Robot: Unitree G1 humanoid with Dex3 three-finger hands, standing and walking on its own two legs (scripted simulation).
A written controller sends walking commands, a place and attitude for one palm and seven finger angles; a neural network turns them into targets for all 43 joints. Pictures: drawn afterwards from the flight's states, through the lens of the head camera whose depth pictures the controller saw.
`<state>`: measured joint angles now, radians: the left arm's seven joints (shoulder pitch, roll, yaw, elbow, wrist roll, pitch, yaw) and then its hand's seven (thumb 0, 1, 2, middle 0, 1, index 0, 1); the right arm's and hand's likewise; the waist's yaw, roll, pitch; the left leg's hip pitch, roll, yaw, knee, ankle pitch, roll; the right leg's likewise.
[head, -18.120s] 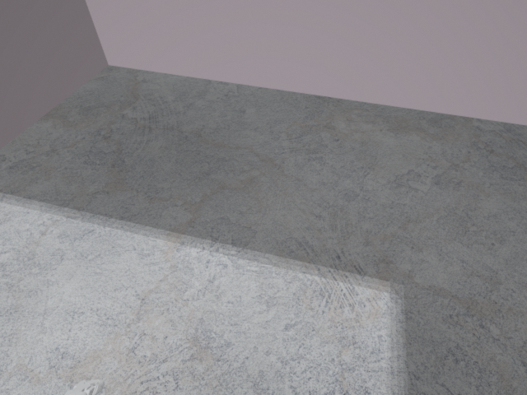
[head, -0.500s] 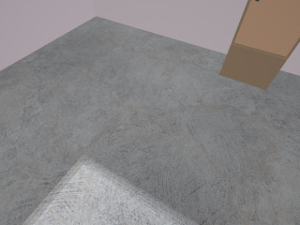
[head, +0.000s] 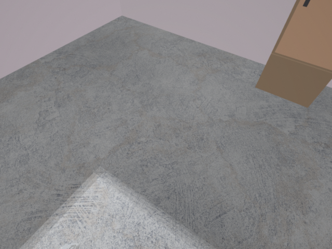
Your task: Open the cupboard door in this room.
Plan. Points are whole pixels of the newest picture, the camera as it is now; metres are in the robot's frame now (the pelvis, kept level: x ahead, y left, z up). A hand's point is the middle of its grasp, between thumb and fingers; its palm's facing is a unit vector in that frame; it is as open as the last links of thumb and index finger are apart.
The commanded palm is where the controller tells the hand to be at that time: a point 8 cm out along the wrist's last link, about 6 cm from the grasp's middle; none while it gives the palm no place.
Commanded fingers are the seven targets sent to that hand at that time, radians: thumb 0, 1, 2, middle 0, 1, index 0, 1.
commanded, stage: turn or walk to find it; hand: left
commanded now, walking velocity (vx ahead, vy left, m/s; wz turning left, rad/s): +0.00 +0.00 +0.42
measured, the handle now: out of the picture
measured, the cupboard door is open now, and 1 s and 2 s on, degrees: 0 0 0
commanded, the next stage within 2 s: stand and wait in 0.10 s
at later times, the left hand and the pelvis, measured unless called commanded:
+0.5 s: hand out of the picture -0.01 +0.17 -0.16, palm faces +0.16 -0.95 -0.28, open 7.3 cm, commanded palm none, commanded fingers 0.00 0.90 0.90 -0.20 -0.30 -0.20 -0.30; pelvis -0.01 -0.04 +0.00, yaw +8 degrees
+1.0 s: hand out of the picture -0.08 +0.21 -0.17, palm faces +0.39 -0.88 -0.27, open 7.3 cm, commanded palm none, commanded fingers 0.00 0.90 0.90 -0.20 -0.30 -0.20 -0.30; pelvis -0.03 -0.01 +0.00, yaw +21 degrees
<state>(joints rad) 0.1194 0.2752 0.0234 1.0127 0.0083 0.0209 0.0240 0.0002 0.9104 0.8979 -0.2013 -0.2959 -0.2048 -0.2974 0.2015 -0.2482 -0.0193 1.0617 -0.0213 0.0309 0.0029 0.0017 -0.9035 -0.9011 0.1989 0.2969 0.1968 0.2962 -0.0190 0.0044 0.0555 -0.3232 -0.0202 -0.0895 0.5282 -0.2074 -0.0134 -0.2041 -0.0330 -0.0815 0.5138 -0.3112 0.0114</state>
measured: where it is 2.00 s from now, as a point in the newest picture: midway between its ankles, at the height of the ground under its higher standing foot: outside the picture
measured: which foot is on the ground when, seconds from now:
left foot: down 0.00-0.42, up 0.44-0.80, down 0.82-1.00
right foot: down 0.00-0.16, up 0.18-0.38, down 0.40-0.82, up 0.84-1.00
